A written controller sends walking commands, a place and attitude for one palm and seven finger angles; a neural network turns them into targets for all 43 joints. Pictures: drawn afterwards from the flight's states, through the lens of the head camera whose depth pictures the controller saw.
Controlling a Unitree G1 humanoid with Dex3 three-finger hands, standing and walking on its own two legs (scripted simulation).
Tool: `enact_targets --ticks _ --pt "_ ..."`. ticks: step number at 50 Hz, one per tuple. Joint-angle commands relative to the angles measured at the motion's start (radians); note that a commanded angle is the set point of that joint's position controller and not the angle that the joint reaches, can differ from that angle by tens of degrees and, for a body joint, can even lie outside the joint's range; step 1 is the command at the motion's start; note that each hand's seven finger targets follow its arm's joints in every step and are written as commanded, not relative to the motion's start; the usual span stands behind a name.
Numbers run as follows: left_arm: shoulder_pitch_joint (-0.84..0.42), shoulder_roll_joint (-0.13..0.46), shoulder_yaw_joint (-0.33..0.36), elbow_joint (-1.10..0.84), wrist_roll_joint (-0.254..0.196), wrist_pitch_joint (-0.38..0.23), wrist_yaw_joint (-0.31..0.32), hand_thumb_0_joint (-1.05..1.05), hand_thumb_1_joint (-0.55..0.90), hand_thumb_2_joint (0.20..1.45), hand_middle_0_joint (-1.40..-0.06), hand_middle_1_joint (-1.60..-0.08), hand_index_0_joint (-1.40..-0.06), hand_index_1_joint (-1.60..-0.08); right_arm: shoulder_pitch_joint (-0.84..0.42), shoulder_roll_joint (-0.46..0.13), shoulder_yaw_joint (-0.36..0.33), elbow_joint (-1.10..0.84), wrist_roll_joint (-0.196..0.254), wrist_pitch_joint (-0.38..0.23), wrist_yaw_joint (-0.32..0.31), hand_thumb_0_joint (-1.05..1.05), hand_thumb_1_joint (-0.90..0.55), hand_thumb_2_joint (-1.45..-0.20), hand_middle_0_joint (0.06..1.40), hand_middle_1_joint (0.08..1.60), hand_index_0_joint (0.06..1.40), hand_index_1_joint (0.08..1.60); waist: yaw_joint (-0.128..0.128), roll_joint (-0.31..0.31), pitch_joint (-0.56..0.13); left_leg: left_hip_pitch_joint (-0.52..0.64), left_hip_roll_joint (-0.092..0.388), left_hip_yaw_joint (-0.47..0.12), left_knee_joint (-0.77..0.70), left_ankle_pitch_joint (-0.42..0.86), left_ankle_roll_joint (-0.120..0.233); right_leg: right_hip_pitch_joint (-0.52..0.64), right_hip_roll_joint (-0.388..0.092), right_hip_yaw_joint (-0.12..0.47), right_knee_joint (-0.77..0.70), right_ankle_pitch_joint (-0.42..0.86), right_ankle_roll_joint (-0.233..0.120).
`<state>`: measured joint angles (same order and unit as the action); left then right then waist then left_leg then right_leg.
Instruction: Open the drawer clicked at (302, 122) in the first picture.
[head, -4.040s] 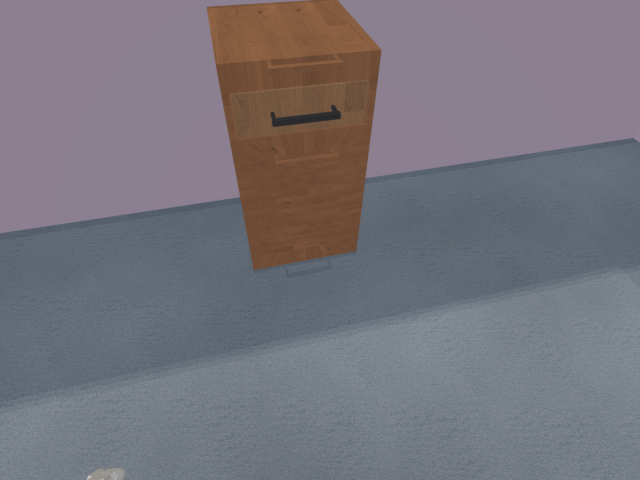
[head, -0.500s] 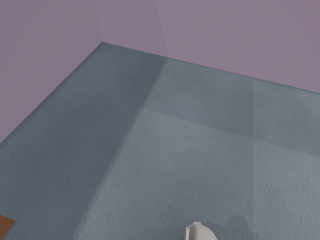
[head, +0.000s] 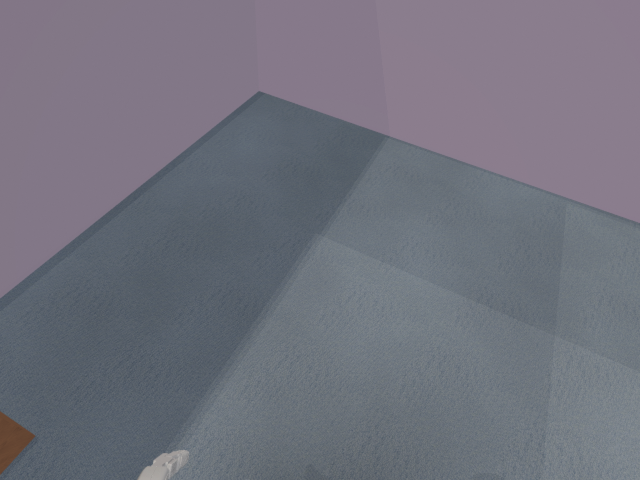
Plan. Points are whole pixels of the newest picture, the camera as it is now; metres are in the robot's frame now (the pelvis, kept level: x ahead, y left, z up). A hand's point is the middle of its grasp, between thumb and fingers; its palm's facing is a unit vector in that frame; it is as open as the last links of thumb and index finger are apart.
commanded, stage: turn to face it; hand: left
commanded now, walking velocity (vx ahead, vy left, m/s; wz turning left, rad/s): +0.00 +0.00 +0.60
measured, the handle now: out of the picture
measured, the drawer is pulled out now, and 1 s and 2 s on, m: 0.00 0.00 0.00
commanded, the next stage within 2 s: take the last steps up to it in 1.68 s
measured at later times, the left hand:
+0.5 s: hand out of the picture +0.07 +0.19 -0.13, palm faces +0.29 -0.91 -0.29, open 7.4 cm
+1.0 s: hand out of the picture -0.11 +0.19 -0.16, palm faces +0.60 -0.76 -0.25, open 7.4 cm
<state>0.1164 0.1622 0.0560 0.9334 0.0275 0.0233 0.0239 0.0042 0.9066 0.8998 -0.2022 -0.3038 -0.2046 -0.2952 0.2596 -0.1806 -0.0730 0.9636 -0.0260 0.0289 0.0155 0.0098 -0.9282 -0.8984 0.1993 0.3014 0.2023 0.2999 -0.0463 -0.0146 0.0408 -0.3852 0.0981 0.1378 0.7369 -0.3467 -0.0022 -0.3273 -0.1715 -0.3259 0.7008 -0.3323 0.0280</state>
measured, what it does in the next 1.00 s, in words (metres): steps on the spot, turning left: right foot, then left foot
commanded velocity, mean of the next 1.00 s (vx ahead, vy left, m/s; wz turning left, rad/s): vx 0.00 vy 0.00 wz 0.60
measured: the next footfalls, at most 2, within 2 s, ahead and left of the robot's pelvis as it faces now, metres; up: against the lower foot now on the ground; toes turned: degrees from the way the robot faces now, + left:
right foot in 0.48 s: +0.09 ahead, -0.15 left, +0.00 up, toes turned +14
left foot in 0.90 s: -0.02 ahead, +0.09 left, +0.00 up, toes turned +39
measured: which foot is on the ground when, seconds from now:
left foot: down 0.00-0.48, up 0.50-0.88, down 0.90-1.00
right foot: down 0.00-0.00, up 0.02-0.46, down 0.48-0.90, up 0.92-1.00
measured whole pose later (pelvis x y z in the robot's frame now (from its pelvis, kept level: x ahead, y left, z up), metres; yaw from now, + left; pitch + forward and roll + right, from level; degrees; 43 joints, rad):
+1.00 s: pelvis -0.01 -0.01 +0.01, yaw +36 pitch +0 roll -1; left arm 0.24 0.28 0.08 0.94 0.02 0.07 0.01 0.01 0.91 0.90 -0.20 -0.30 -0.20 -0.29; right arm 0.11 -0.23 -0.06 0.88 -0.02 0.02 0.02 0.00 -0.91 -0.90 0.20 0.30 0.20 0.30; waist 0.02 -0.05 0.10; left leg -0.31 0.01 0.07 0.63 -0.33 0.05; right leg -0.42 -0.14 -0.10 1.07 -0.53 0.09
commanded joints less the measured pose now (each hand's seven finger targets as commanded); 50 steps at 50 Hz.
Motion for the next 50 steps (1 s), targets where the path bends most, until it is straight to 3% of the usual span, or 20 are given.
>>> enact_targets --ticks 1,4,6,15,19,21,22,23,24,25,26,28,30,39,42,43,44,45,46,50 --pt "-0.043 0.086 0.033 -0.14 -0.003 0.013 -0.001 0.0 0.9 0.9 -0.2 -0.3 -0.2 -0.3 0.187 -0.252 -0.052 -0.032 -0.01 -0.026 -0.026 0.0 -0.9 -0.9 0.2 0.3 0.2 0.3 -0.05 0.31 -0.049 0.168 0.351 -0.633 -0.478 0.311 0.196 -0.346 0.063 0.259 0.503 -0.287 0.039" --pt "0.004 0.107 0.048 -0.094 -0.004 0.0 -0.014 0.0 0.9 0.9 -0.2 -0.3 -0.2 -0.3 0.014 -0.181 -0.026 -0.082 -0.002 -0.042 -0.038 0.0 -0.9 -0.9 0.2 0.3 0.2 0.3 0.024 0.167 -0.085 0.185 0.208 -0.411 -0.411 0.337 0.142 -0.341 0.046 0.317 0.56 -0.054 0.053" --pt "0.035 0.116 0.046 -0.076 -0.009 0.002 -0.015 0.0 0.9 0.9 -0.2 -0.3 -0.2 -0.3 0.0 -0.184 -0.025 -0.09 0.002 -0.048 -0.039 0.0 -0.9 -0.9 0.2 0.3 0.2 0.3 0.029 0.14 -0.112 0.215 0.161 -0.336 -0.392 0.458 0.143 -0.285 0.058 0.315 0.495 -0.027 0.062" --pt "-0.001 0.129 0.038 -0.11 -0.02 0.005 -0.006 0.0 0.9 0.9 -0.2 -0.3 -0.2 -0.3 0.028 -0.23 -0.046 -0.079 0.002 -0.025 -0.031 0.0 -0.9 -0.9 0.2 0.3 0.2 0.3 -0.01 0.149 -0.125 0.32 0.15 -0.425 -0.367 0.532 0.187 -0.212 0.109 0.321 0.222 -0.111 0.07" --pt "0.043 0.13 0.032 -0.11 -0.025 -0.001 -0.002 0.0 0.9 0.9 -0.2 -0.3 -0.2 -0.3 -0.029 -0.246 -0.054 -0.097 0.001 -0.011 -0.025 0.0 -0.9 -0.9 0.2 0.3 0.2 0.3 0.009 0.178 -0.123 0.228 0.119 -0.465 -0.339 0.534 0.174 -0.066 0.143 0.308 0.046 -0.107 0.054" --pt "0.116 0.144 0.036 -0.099 -0.027 -0.006 0.002 0.0 0.9 0.9 -0.2 -0.3 -0.2 -0.3 -0.081 -0.247 -0.057 -0.114 0.004 -0.004 -0.019 0.0 -0.9 -0.9 0.2 0.3 0.2 0.3 0.046 0.17 -0.12 0.13 0.085 -0.47 -0.311 0.456 0.145 0.066 0.158 0.293 -0.094 -0.003 0.045" --pt "0.163 0.158 0.038 -0.091 -0.027 -0.012 0.004 0.0 0.9 0.9 -0.2 -0.3 -0.2 -0.3 -0.099 -0.238 -0.056 -0.125 0.01 -0.002 -0.017 0.0 -0.9 -0.9 0.2 0.3 0.2 0.3 0.072 0.131 -0.124 0.054 0.055 -0.458 -0.266 0.373 0.112 0.174 0.142 0.295 -0.244 0.088 0.038" --pt "0.189 0.222 0.048 -0.093 -0.014 -0.024 0.01 0.0 0.9 0.9 -0.2 -0.3 -0.2 -0.3 -0.096 -0.188 -0.052 -0.135 0.019 0.0 -0.01 0.0 -0.9 -0.9 0.2 0.3 0.2 0.3 0.086 -0.019 -0.125 -0.09 -0.029 -0.382 -0.127 0.193 0.045 0.302 0.004 0.426 -0.4 0.077 -0.001" --pt "0.186 0.315 0.064 -0.109 0.002 -0.029 0.015 0.0 0.9 0.9 -0.2 -0.3 -0.2 -0.3 -0.089 -0.118 -0.039 -0.168 0.019 -0.002 -0.006 0.0 -0.9 -0.9 0.2 0.3 0.2 0.3 0.088 -0.319 -0.095 -0.269 -0.186 -0.177 0.127 -0.191 -0.042 0.321 -0.286 0.716 -0.472 0.119 -0.123" --pt "0.155 0.319 0.05 -0.13 -0.007 -0.019 0.013 0.0 0.9 0.9 -0.2 -0.3 -0.2 -0.3 -0.101 -0.164 -0.049 -0.172 0.002 0.004 -0.005 0.0 -0.9 -0.9 0.2 0.3 0.2 0.3 0.08 -0.211 -0.074 -0.231 -0.138 -0.216 0.318 -0.231 -0.03 0.171 -0.331 0.666 -0.458 0.12 -0.178" --pt "0.099 0.283 0.054 -0.139 -0.008 -0.024 0.015 0.0 0.9 0.9 -0.2 -0.3 -0.2 -0.3 -0.111 -0.157 -0.053 -0.157 0.001 0.017 -0.002 0.0 -0.9 -0.9 0.2 0.3 0.2 0.3 0.052 -0.244 -0.049 -0.236 -0.117 -0.228 0.416 -0.187 -0.033 0.116 -0.266 0.641 -0.465 0.101 -0.159" --pt "0.027 0.21 0.03 -0.151 -0.008 -0.028 0.012 0.0 0.9 0.9 -0.2 -0.3 -0.2 -0.3 -0.092 -0.165 -0.051 -0.123 0.002 0.021 0.011 0.0 -0.9 -0.9 0.2 0.3 0.2 0.3 0.011 -0.161 0.013 -0.227 -0.073 -0.195 0.503 -0.057 -0.05 0.079 -0.169 0.456 -0.413 0.216 -0.129" --pt "0.05 0.199 0.023 -0.149 -0.005 -0.037 0.01 0.0 0.9 0.9 -0.2 -0.3 -0.2 -0.3 -0.081 -0.147 -0.042 -0.111 0.004 0.024 0.017 0.0 -0.9 -0.9 0.2 0.3 0.2 0.3 0.016 -0.165 -0.004 -0.22 -0.072 -0.155 0.487 -0.019 -0.07 0.143 -0.135 0.347 -0.371 0.363 -0.121" --pt "0.182 0.272 0.045 -0.095 0.005 -0.022 0.005 0.0 0.9 0.9 -0.2 -0.3 -0.2 -0.3 -0.223 -0.123 -0.011 -0.154 0.014 0.018 0.02 0.0 -0.9 -0.9 0.2 0.3 0.2 0.3 0.1 -0.205 -0.044 -0.081 -0.068 -0.036 0.086 -0.105 -0.065 0.258 -0.2 0.243 -0.284 0.564 -0.142" --pt "0.169 0.286 0.055 -0.088 0.001 -0.015 0.002 0.0 0.9 0.9 -0.2 -0.3 -0.2 -0.3 -0.164 -0.136 -0.011 -0.148 0.015 0.004 0.015 0.0 -0.9 -0.9 0.2 0.3 0.2 0.3 0.075 -0.212 -0.094 0.039 -0.081 0.0 -0.123 -0.019 -0.044 0.267 -0.198 0.188 -0.187 0.582 -0.102" --pt "0.155 0.28 0.058 -0.087 -0.007 -0.012 0.0 0.0 0.9 0.9 -0.2 -0.3 -0.2 -0.3 -0.112 -0.164 -0.018 -0.14 0.012 -0.003 0.015 0.0 -0.9 -0.9 0.2 0.3 0.2 0.3 0.043 -0.159 -0.116 0.158 -0.072 -0.016 -0.264 0.097 -0.032 0.212 -0.182 0.15 -0.088 0.53 -0.062" --pt "0.163 0.25 0.056 -0.106 -0.016 -0.007 -0.006 0.0 0.9 0.9 -0.2 -0.3 -0.2 -0.3 -0.03 -0.254 -0.04 -0.126 0.006 -0.014 0.012 0.0 -0.9 -0.9 0.2 0.3 0.2 0.3 -0.003 0.043 -0.182 0.38 0.047 -0.18 -0.346 0.333 0.026 0.016 -0.119 0.114 0.122 0.338 0.003" --pt "0.127 0.174 0.035 -0.158 -0.021 -0.007 -0.016 0.0 0.9 0.9 -0.2 -0.3 -0.2 -0.3 0.036 -0.371 -0.069 -0.117 0.007 -0.017 0.004 0.0 -0.9 -0.9 0.2 0.3 0.2 0.3 -0.038 0.361 -0.18 0.492 0.322 -0.522 -0.357 0.772 0.174 -0.28 0.019 0.129 0.342 -0.326 0.081" --pt "0.055 0.193 0.03 -0.167 -0.008 0.009 -0.002 0.0 0.9 0.9 -0.2 -0.3 -0.2 -0.3 0.095 -0.361 -0.068 -0.078 0.016 -0.014 -0.006 0.0 -0.9 -0.9 0.2 0.3 0.2 0.3 -0.068 0.289 -0.203 0.434 0.333 -0.504 -0.352 0.723 0.22 -0.277 0.019 0.261 0.434 -0.35 0.065" --pt "0.063 0.185 0.045 -0.11 -0.012 0.007 -0.015 0.0 0.9 0.9 -0.2 -0.3 -0.2 -0.3 -0.097 -0.252 -0.032 -0.13 0.006 -0.022 -0.024 0.0 -0.9 -0.9 0.2 0.3 0.2 0.3 0.026 0.15 -0.072 0.244 0.152 -0.359 -0.383 0.526 0.154 -0.245 0.033 0.31 0.48 -0.086 0.067"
